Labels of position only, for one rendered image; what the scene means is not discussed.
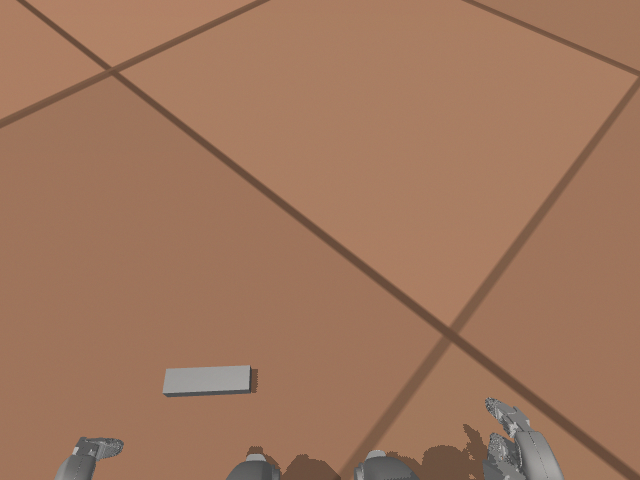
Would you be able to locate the carton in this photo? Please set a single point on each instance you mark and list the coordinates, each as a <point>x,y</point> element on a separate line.
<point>203,381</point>

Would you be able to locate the right robot hand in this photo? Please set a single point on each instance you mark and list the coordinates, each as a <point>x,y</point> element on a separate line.
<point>530,458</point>

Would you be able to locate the left robot hand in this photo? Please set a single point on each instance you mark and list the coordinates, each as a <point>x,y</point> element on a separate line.
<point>81,464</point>

